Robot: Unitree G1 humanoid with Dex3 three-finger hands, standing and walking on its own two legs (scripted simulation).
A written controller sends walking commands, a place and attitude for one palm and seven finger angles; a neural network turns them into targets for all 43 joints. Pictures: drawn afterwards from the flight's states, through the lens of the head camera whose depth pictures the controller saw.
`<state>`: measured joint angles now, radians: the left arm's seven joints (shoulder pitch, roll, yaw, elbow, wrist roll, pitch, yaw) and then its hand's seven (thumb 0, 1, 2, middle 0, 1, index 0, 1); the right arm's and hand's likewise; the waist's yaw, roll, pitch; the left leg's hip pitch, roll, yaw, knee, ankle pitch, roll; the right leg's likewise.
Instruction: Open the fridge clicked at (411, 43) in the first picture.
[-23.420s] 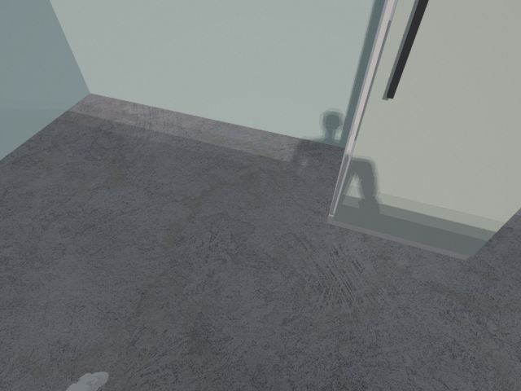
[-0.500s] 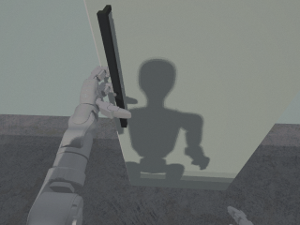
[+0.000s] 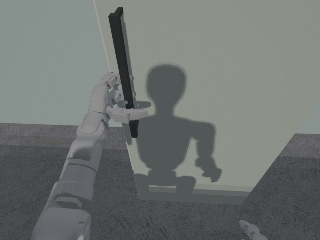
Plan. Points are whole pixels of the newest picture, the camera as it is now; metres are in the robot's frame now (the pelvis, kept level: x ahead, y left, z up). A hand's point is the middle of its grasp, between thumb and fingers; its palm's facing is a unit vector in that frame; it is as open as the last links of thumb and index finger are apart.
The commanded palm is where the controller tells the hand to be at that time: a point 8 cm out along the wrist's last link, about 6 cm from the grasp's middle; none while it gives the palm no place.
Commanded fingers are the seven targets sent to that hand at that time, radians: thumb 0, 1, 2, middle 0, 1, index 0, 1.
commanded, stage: grip the handle and tug to test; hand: left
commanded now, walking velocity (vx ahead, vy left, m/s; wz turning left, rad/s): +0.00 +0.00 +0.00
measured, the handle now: (128, 86) +0.46 +0.10 +0.17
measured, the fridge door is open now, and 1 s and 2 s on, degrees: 0 0 17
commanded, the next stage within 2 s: pull the door a little, standing still in 1.12 s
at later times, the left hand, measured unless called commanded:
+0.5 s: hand (127, 103) +0.39 +0.10 +0.17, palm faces -0.02 -1.00 +0.01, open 6.8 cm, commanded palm +0.36 +0.15 +0.17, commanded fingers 0.00 0.90 0.90 -0.45 -1.40 -0.45 -1.40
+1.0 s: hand (128, 104) +0.39 +0.10 +0.17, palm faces -0.02 -1.00 +0.01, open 6.8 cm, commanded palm +0.34 +0.14 +0.17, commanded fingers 0.00 0.90 0.90 -0.45 -1.40 -0.45 -1.40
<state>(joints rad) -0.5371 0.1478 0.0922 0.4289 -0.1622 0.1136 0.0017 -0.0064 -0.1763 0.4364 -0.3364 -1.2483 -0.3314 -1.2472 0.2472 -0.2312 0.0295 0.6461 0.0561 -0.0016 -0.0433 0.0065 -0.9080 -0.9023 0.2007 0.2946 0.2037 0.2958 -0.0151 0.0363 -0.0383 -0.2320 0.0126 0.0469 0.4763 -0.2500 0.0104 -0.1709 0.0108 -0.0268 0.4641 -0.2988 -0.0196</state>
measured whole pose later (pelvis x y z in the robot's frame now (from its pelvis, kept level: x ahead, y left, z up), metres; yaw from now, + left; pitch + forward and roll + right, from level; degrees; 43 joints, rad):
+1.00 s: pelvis +0.01 -0.01 +0.00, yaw -1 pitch +0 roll +0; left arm -0.40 0.15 0.11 0.25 -0.17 0.18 0.00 0.01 0.64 0.73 -0.27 -1.33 -0.25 -1.31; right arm 0.23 -0.24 0.03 0.60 0.05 0.03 -0.03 0.01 -0.91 -0.90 0.20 0.29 0.20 0.30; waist -0.02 0.04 -0.05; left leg -0.19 0.02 0.06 0.44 -0.25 0.00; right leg -0.14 0.02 -0.02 0.44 -0.30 -0.03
